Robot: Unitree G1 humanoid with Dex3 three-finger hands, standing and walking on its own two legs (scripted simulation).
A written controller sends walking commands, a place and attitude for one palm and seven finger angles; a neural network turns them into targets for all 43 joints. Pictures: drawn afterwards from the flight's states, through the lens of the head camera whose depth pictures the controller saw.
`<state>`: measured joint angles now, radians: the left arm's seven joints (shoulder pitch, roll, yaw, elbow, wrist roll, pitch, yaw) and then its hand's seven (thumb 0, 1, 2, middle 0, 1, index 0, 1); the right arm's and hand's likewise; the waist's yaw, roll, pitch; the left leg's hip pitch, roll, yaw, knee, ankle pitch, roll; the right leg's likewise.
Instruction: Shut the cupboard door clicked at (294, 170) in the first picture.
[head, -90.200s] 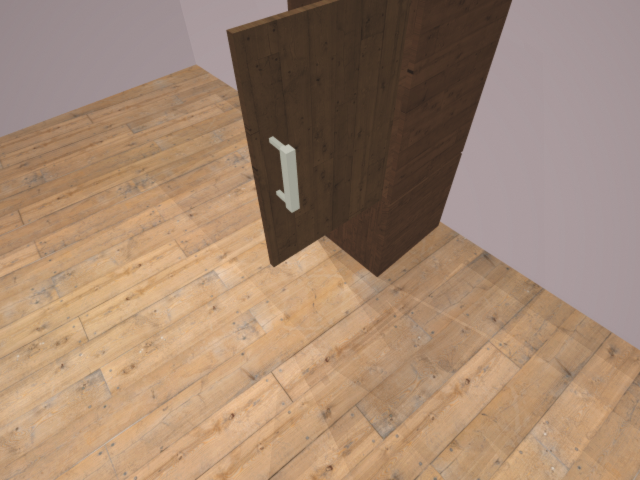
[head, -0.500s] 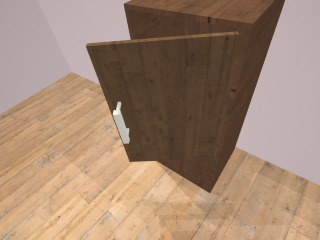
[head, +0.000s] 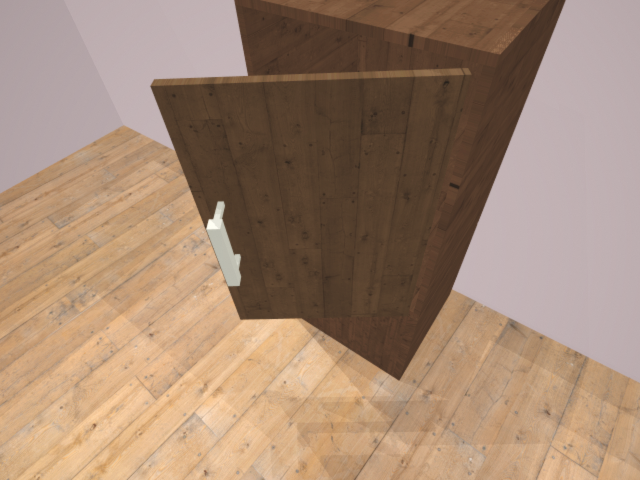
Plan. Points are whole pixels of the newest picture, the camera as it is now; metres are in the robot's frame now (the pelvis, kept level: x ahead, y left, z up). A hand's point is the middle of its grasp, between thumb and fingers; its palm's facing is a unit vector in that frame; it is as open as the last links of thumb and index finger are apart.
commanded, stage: look again from close up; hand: left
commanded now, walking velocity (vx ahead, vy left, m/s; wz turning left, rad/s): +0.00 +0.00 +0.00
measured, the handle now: (227, 245) +0.49 +0.19 -0.04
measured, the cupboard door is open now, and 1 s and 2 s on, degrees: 36 36 36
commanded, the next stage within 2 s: raise the hand and make a fist in 0.34 s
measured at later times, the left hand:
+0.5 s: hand out of the picture +0.06 +0.16 -0.15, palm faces +0.15 -0.97 -0.21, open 7.3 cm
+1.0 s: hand out of the picture +0.13 +0.19 -0.06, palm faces +0.18 -0.98 -0.03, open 5.5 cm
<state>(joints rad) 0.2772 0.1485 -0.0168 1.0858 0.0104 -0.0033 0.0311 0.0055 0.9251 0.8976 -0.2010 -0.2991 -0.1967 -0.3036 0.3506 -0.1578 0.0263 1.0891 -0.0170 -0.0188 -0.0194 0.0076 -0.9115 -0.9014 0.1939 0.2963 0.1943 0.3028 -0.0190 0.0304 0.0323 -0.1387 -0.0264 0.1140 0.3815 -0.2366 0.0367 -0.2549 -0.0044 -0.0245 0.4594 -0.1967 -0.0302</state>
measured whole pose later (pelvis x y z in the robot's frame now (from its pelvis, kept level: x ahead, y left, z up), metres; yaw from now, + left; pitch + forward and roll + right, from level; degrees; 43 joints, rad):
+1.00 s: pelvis -0.04 -0.01 -0.12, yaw +4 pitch +14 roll -2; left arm 0.50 0.19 0.10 -0.02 -0.27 -0.65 -0.21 0.02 0.90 0.90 -0.54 -0.67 -0.54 -0.67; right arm 0.11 -0.25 -0.03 0.50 -0.01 -0.26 -0.02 0.01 -0.91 -0.90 0.19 0.30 0.19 0.30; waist 0.06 -0.02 -0.11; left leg -0.97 -0.01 -0.03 1.31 -0.59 0.01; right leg -1.00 -0.03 -0.13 1.24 -0.50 -0.06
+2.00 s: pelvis +0.00 +0.01 -0.09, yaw +3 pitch +15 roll -2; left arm 0.39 0.25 0.17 -0.10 -0.28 -0.38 -0.22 0.02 0.90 0.90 -1.29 -1.49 -1.29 -1.50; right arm 0.27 -0.23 0.03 0.46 0.01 -0.15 -0.05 0.01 -0.90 -0.90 0.20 0.30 0.20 0.30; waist 0.01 0.02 -0.15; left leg -0.84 -0.01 -0.02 1.16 -0.58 0.03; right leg -0.88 -0.01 -0.12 1.09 -0.48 -0.04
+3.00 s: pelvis -0.01 +0.01 -0.08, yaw +3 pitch +16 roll -1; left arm -0.05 0.22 0.15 0.28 -0.22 -0.35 -0.16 0.01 0.90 0.90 -1.30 -1.50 -1.29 -1.50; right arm 0.29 -0.25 0.02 0.54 0.01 -0.13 -0.03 0.01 -0.91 -0.90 0.20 0.30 0.20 0.30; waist -0.03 0.02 -0.14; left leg -0.84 -0.02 0.01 1.11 -0.55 0.04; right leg -0.89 -0.01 -0.08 1.07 -0.45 -0.03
